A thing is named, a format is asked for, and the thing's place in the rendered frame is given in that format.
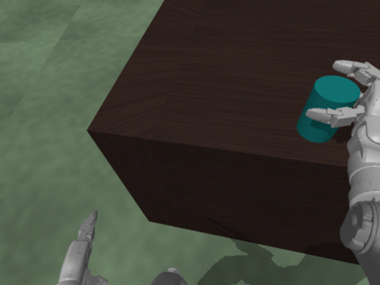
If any right robot arm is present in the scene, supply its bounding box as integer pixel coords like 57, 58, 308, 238
340, 116, 380, 285

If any left robot hand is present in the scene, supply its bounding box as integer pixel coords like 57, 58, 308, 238
58, 210, 110, 285

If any right robot hand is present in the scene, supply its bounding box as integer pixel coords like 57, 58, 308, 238
306, 60, 380, 128

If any can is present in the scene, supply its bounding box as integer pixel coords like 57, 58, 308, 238
296, 75, 360, 143

